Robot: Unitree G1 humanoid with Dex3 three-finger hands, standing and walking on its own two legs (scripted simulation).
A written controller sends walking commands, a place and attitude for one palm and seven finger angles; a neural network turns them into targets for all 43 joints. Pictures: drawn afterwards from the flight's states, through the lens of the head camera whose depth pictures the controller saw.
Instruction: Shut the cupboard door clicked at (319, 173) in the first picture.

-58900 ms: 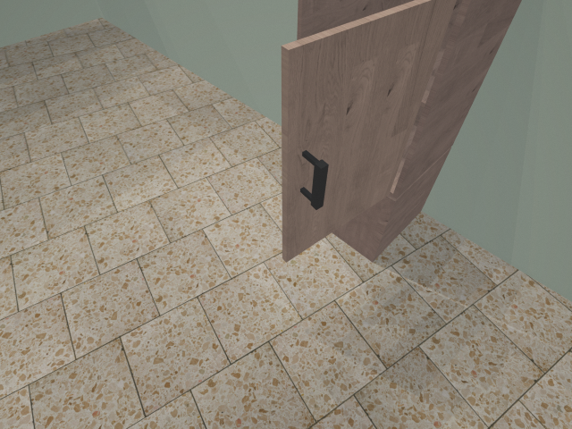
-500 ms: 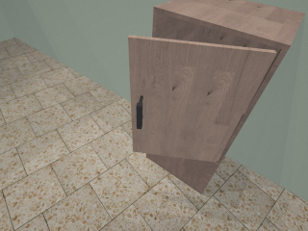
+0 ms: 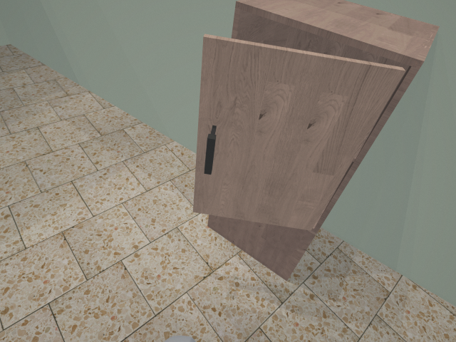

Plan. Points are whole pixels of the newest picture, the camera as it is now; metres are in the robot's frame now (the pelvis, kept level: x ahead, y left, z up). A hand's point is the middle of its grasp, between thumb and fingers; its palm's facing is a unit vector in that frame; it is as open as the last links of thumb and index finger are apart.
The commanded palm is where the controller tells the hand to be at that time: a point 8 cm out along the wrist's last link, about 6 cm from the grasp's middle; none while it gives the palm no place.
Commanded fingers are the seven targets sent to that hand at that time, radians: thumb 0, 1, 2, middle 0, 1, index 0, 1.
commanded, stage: shuffle to correct the standing spot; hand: left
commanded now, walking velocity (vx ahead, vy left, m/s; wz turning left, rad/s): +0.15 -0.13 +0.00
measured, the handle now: (210, 150) +0.58 +0.09 +0.00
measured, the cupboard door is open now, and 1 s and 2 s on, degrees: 30 30 30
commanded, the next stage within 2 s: come to a stop and stand still in 0.90 s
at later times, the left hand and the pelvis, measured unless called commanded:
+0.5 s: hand out of the picture +0.09 +0.17 -0.14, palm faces -0.13 -0.98 -0.12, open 7.4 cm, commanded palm none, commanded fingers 0.00 0.90 0.90 -0.20 -0.30 -0.20 -0.30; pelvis -0.01 +0.00 +0.04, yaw -3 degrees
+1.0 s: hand out of the picture +0.08 +0.10 -0.16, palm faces +0.00 -0.99 -0.17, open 7.2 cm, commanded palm none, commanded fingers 0.00 0.90 0.90 -0.20 -0.30 -0.20 -0.30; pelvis +0.08 -0.08 +0.02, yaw -2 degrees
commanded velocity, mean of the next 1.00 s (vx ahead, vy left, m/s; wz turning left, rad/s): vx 0.16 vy -0.11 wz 0.00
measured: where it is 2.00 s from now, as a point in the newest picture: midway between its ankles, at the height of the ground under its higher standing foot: outside the picture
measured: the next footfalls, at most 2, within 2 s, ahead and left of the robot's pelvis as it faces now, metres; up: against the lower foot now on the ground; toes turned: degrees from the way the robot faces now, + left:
left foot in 0.04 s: +0.06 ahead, +0.07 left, +0.00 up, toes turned +0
right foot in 0.72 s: +0.05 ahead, -0.18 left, +0.00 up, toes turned -5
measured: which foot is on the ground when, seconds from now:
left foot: up 0.00-0.02, down 0.04-0.72, up 0.74-0.98, down 1.00-1.00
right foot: down 0.00-0.02, up 0.04-0.70, down 0.72-1.00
